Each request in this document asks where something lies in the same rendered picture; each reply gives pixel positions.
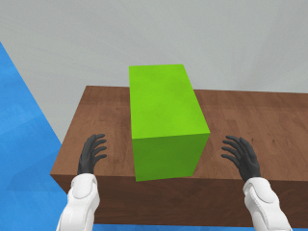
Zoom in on left robot forearm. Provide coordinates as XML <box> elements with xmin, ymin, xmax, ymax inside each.
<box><xmin>56</xmin><ymin>173</ymin><xmax>100</xmax><ymax>231</ymax></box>

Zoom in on right robot forearm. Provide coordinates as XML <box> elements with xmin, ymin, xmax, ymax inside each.
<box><xmin>243</xmin><ymin>177</ymin><xmax>293</xmax><ymax>231</ymax></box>

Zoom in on right robot hand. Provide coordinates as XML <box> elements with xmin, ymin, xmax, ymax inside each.
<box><xmin>220</xmin><ymin>135</ymin><xmax>262</xmax><ymax>182</ymax></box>

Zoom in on pedestal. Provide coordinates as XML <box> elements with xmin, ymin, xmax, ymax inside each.
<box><xmin>49</xmin><ymin>86</ymin><xmax>308</xmax><ymax>229</ymax></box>

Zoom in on left robot hand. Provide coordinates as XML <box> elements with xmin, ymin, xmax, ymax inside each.
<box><xmin>77</xmin><ymin>134</ymin><xmax>107</xmax><ymax>176</ymax></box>

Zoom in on carton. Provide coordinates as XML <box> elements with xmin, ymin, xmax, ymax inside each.
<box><xmin>129</xmin><ymin>64</ymin><xmax>211</xmax><ymax>182</ymax></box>

